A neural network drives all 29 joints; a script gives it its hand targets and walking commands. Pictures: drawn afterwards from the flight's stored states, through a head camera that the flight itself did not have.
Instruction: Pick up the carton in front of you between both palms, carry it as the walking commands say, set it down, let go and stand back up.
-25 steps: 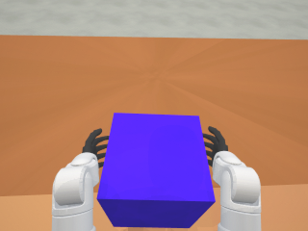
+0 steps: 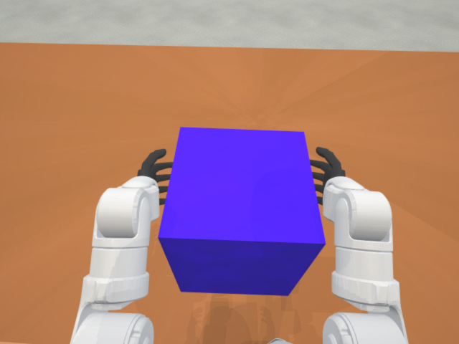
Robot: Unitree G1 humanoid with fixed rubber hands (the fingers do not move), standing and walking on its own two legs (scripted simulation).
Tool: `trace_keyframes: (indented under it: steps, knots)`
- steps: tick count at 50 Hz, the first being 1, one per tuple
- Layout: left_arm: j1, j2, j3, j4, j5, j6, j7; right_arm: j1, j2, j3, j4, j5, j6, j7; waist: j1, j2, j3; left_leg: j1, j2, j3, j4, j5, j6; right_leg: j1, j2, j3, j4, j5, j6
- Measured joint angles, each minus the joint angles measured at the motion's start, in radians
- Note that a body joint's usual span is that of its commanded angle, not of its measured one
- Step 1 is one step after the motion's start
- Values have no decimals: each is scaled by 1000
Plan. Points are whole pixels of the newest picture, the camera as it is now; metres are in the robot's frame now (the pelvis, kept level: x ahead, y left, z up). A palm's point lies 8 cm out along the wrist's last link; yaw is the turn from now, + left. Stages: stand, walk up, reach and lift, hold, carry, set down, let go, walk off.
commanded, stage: carry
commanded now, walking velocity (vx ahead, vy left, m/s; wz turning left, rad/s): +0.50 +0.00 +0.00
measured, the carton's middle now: (238, 217) +0.33 +0.01 +0.02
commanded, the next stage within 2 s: none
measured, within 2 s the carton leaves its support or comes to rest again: neither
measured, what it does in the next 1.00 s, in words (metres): goes down: left foot 0.03 m lower, then right foot 0.04 m lower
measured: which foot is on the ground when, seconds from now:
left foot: up 0.00-0.36, down 0.38-0.82, up 0.84-1.00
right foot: down 0.00-0.40, up 0.42-0.82, down 0.84-1.00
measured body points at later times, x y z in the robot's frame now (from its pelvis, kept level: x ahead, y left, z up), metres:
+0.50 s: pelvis +0.34 +0.02 -0.02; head +0.39 +0.03 +0.43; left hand +0.72 +0.15 +0.07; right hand +0.71 -0.15 +0.08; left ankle +0.38 +0.06 -0.75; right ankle +0.18 -0.09 -0.63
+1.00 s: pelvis +0.68 -0.01 -0.07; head +0.72 -0.01 +0.38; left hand +1.04 +0.15 +0.02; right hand +1.06 -0.15 +0.02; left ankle +0.60 +0.12 -0.70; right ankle +0.70 -0.04 -0.79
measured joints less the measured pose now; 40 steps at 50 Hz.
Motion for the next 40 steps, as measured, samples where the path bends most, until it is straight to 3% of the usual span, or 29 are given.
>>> trace_keyframes:
  steps: [3, 8, 12, 16, 19, 21, 23, 25, 32, 37, 40]
  knots:
    - [-37, 15, 19, 25, -14, -10, 3, -56, 5, -15, 40, -5, -9, -4, 0, -9, 33, -165, 8, -5, 5, 81, 12, 68, 13, 5, -75, -10, -1]
    - [-107, 25, 52, 49, -23, -41, 4, -123, 2, -32, 63, -8, -43, -8, -3, -19, 44, -316, 26, -5, -193, 156, 0, 165, 25, 23, -142, -61, 8]
    - [-146, 24, 61, 60, -18, -48, 5, -151, -7, -46, 65, -3, -50, -8, -6, -13, 33, -316, 22, 18, -452, 307, 3, 254, 36, 38, -165, -130, 29]
    - [-162, 14, 59, 65, -7, -37, 5, -153, -12, -61, 56, 5, -37, -9, -4, -2, 10, -229, -8, 60, -693, 478, 30, 353, 52, 47, -140, -235, 57]
    - [-147, 19, 63, 63, -6, -17, 5, -156, 1, -64, 80, 0, -29, -9, -18, 9, -9, -91, -26, 93, -816, 538, 39, 375, 51, 43, 58, -203, 63]
    - [-150, 38, 64, 81, -16, -16, 4, -157, 16, -64, 106, -12, -45, -8, -47, -41, -7, -93, -58, 110, -705, 452, 67, 306, 24, 101, 331, -271, 64]
    - [-138, 41, 63, 97, -18, -10, 5, -150, 19, -59, 136, -15, -47, -8, -66, -41, 0, -84, -69, 109, -646, 355, 95, 196, 49, 172, 567, -289, 60]
    - [-126, 31, 58, 97, -8, 1, 5, -130, 15, -56, 136, -6, -40, -8, -78, -26, 12, -52, -73, 102, -655, 327, 90, 94, 54, 196, 647, -253, 55]
    - [-125, 10, 67, 19, 10, -16, 7, -124, 7, -56, 70, 31, -67, -16, -97, -12, 54, 74, -87, 85, -722, 232, 97, -167, 4, 207, 397, -88, 60]
    - [-106, 4, 81, -38, 11, -26, 7, -133, 20, -54, 48, 32, -83, -17, -112, -30, 36, 191, -110, 65, -729, 122, 81, -170, 20, 160, 33, 197, 59]
    - [-100, 1, 85, -30, 14, -24, 7, -134, 15, -47, 67, 34, -85, -17, -113, -44, 4, 258, -126, 58, -653, 16, 68, -86, 55, 108, -160, 371, 37]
